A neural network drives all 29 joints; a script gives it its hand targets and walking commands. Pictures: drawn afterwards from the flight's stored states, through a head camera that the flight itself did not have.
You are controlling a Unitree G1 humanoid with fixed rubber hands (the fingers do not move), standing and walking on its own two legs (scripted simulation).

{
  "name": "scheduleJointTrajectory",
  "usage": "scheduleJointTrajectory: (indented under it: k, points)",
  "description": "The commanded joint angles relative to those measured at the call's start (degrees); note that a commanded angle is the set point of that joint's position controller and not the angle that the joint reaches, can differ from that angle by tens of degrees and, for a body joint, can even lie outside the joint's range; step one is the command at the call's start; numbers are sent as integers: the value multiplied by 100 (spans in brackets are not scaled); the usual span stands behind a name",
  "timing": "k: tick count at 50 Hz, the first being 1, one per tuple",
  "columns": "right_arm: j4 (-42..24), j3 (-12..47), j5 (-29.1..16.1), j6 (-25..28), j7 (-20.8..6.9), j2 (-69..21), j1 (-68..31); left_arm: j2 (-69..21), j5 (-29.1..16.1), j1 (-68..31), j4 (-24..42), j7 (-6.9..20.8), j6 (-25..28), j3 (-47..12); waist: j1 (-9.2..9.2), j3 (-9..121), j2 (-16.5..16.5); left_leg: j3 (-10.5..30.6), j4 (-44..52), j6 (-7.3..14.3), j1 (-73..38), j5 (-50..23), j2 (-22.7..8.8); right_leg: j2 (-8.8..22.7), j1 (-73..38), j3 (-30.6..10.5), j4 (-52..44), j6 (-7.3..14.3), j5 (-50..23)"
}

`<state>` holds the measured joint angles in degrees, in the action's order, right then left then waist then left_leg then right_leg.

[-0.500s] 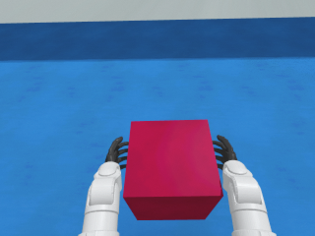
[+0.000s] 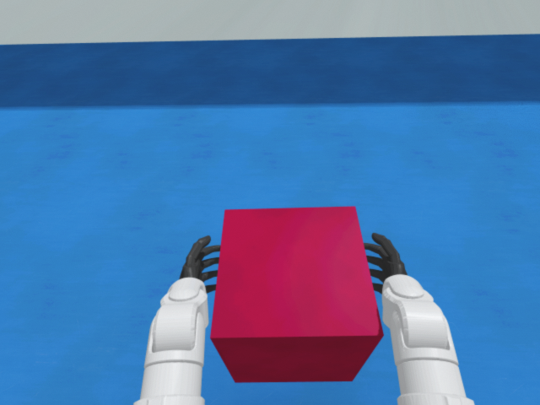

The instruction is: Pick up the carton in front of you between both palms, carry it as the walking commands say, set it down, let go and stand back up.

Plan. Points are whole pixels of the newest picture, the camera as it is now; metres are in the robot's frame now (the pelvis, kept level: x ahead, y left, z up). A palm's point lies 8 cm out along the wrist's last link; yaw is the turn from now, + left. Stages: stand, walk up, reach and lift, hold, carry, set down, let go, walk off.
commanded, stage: carry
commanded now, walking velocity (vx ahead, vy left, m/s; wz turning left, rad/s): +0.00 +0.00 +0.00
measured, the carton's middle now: (291, 299) +0.30 +0.00 -0.04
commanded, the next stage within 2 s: hold in 0.12 s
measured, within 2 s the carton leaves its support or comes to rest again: neither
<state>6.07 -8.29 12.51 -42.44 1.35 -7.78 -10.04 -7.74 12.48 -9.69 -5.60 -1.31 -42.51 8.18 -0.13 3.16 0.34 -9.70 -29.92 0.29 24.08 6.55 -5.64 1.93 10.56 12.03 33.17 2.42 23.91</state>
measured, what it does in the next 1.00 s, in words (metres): shifts its weight, turning right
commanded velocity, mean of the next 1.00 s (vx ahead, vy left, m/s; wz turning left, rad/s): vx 0.00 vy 0.00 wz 0.00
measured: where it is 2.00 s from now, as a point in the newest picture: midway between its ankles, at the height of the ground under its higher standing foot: outside the picture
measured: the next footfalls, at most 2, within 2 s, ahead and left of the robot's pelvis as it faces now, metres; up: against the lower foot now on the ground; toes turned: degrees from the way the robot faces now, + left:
none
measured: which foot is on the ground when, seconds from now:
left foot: down 0.00-1.00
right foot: down 0.00-1.00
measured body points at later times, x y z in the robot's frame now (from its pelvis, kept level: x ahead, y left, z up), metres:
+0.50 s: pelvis -0.01 +0.04 +0.01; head -0.02 +0.06 +0.46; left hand +0.32 +0.10 +0.04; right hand +0.24 -0.19 +0.04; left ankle +0.10 +0.17 -0.73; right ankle -0.06 -0.08 -0.73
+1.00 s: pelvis -0.01 +0.09 +0.00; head +0.01 +0.11 +0.45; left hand +0.36 +0.14 +0.01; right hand +0.28 -0.16 +0.01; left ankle +0.10 +0.16 -0.73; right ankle -0.06 -0.07 -0.73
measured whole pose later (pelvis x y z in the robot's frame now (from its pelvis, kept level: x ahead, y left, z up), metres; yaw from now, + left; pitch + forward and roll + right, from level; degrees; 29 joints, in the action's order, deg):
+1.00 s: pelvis -0.01 +0.09 +0.00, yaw -18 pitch -1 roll +0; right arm 35.2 -28.7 25.9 -28.7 -4.9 -9.2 -31.2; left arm -12.5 23.6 -29.6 -27.9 -0.1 -33.6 27.1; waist 2.4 -3.1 3.8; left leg 2.1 -31.3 0.7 20.8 9.4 2.9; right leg -0.3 14.7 -10.8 35.4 0.7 20.3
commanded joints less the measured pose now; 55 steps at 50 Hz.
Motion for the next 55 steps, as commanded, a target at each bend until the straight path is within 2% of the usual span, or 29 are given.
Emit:
scheduleJointTrajectory:
  k: [1,6,7,8,9,10,11,12,14,18,21,24,31,36,38,42,46,49,51,53,55]
  points:
    - [-429,3193,-1351,207,-1206,-4894,-2414,-4899,-1350,-2392,426,1198,208,-3207,9,1401,6,391,69,133,-1188,-1048,-339,729,230,-588,-717,-31,-1802]
    - [-431,3202,-1361,208,-1214,-4919,-2430,-4924,-1366,-2414,432,1208,208,-3220,9,1407,7,384,62,128,-1185,-1052,-337,731,234,-584,-705,-30,-1824]
    - [-23,3040,-1307,359,-1222,-4944,-1989,-4924,-1328,-1711,550,1163,265,-3131,173,555,903,1199,192,222,-3304,-1625,1209,-88,1315,-2111,-1393,-66,-3680]
    - [59,2892,-1049,570,-1112,-4832,-1701,-4690,-1392,-1987,808,1171,371,-3166,-146,760,797,1395,118,195,-3328,-2145,1139,-220,830,-2103,-1263,-102,-4245]
    - [-39,2744,-877,666,-1039,-4736,-1668,-4689,-1406,-2064,832,1204,433,-3241,-152,950,469,1457,263,155,-2945,-2187,1115,-332,90,-2105,-1184,-180,-4615]
    - [60,2562,-780,737,-981,-4668,-1584,-4590,-1437,-2194,894,1249,497,-3312,-233,1094,440,1433,336,100,-2884,-2092,1096,-361,-235,-2054,-1300,-182,-4166]
    - [16,2577,-808,791,-975,-4709,-1844,-4638,-1423,-2372,821,1263,536,-3357,-217,1081,235,1360,405,52,-2856,-1844,1139,-394,-295,-1994,-1324,-243,-4061]
    - [30,2648,-877,820,-993,-4819,-1994,-4668,-1434,-2438,756,1269,578,-3382,-197,1127,213,1309,450,13,-2768,-1706,1184,-435,-468,-1958,-1348,-233,-3867]
    - [14,2869,-1029,822,-1057,-4963,-2220,-4743,-1380,-2437,640,1281,601,-3396,-47,1094,237,1256,529,-30,-2649,-1360,1244,-447,-582,-1919,-1421,-256,-3413]
    - [52,3206,-1342,709,-1309,-5132,-2855,-4997,-1092,-2280,85,1242,558,-3093,274,794,287,1242,647,-9,-2671,-838,1322,-493,-118,-1853,-1499,-336,-2575]
    - [307,3162,-1380,649,-1450,-5142,-3030,-5133,-954,-2314,-253,1255,522,-2897,343,567,274,1236,722,-8,-2829,-602,1289,-518,283,-1804,-1609,-315,-2016]
    - [535,3025,-1336,626,-1529,-5182,-3060,-5276,-952,-2473,-392,1306,499,-2882,276,563,183,1208,779,-47,-3085,-533,1243,-567,583,-1763,-1704,-261,-1637]
    - [758,2693,-1160,659,-1638,-5411,-3045,-5612,-1153,-3003,-313,1504,467,-3189,-23,947,-84,1240,926,-156,-3541,-318,1075,-729,829,-1627,-1752,-136,-1068]
    - [1004,2400,-1011,736,-1772,-5347,-3346,-5871,-1217,-3380,-522,1597,437,-3160,-129,995,-242,1357,1001,-241,-3581,154,961,-760,997,-1577,-1678,-8,-619]
    - [1309,2153,-873,815,-1870,-5225,-3689,-5978,-1144,-3603,-864,1596,457,-2893,-112,891,-280,1430,1007,-252,-3507,607,927,-757,1161,-1570,-1574,36,-309]
    - [2184,1451,-438,1076,-2027,-4969,-4501,-5930,-767,-4049,-1862,1541,602,-1923,71,671,-279,1640,967,-242,-3297,1397,856,-750,1546,-1599,-1228,78,74]
    - [3009,413,203,1369,-1887,-4531,-4964,-5257,-148,-4428,-2609,1288,806,-702,216,396,-142,1736,641,-183,-2768,1602,818,-781,2133,-1619,-696,95,126]
    - [3412,-262,635,1626,-1636,-4075,-4950,-4587,311,-4502,-2818,1071,1092,-7,293,263,-80,1655,269,-168,-2231,1360,888,-811,2615,-1608,-355,68,16]
    - [3507,-496,803,1865,-1498,-3832,-4868,-4243,502,-4454,-2831,990,1376,212,311,428,-53,1520,-12,-178,-1879,942,981,-855,2936,-1580,-190,21,-193]
    - [3518,-538,811,2182,-1404,-3718,-4795,-4014,558,-4458,-2798,960,1748,194,303,802,-47,1367,-390,-208,-1490,372,1056,-922,3270,-1534,37,-45,-439]
    - [3489,-344,666,2536,-1333,-3797,-4805,-4035,499,-4540,-2774,949,2157,-12,286,1323,-64,1252,-803,-207,-1182,-187,1109,-990,3620,-1462,310,-103,-596]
